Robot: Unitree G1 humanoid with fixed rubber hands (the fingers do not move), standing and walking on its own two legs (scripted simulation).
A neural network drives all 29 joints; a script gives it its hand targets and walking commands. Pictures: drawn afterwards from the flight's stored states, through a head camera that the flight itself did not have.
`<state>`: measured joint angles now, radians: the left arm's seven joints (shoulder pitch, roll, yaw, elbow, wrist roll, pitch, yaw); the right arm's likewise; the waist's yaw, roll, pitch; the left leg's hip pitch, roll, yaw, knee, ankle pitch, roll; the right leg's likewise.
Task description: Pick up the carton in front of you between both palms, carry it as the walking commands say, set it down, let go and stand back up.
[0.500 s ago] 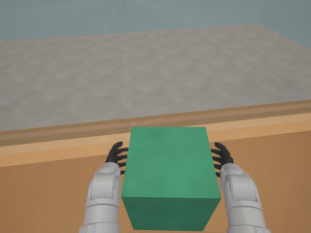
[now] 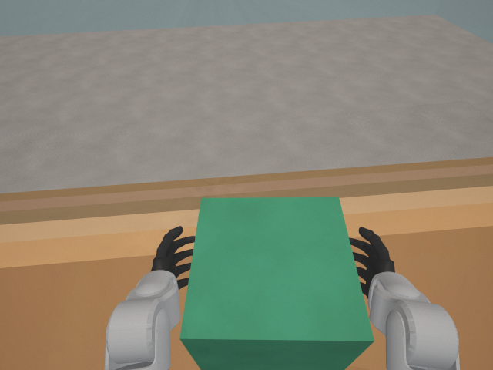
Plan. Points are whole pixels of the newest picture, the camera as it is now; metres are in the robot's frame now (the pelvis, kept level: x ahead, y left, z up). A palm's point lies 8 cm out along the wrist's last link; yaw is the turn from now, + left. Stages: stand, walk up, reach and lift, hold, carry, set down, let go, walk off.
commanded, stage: carry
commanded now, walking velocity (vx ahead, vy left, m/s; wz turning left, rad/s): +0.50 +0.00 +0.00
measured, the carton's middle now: (269, 294) +0.26 +0.00 +0.02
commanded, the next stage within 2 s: none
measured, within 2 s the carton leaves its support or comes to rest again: neither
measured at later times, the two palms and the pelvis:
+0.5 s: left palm (182, 139) +0.57 +0.18 +0.10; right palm (323, 144) +0.54 -0.12 +0.11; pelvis +0.29 +0.05 +0.00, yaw -2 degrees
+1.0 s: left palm (214, 77) +0.92 +0.15 +0.08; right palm (312, 78) +0.92 -0.15 +0.08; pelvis +0.57 +0.00 -0.01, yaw +0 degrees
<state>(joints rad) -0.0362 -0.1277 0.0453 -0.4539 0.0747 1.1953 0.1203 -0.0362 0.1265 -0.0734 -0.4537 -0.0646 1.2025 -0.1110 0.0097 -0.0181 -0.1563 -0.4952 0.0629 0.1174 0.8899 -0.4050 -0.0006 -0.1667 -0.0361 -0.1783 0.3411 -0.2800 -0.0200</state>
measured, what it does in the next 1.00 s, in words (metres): walks ahead: left foot, then right foot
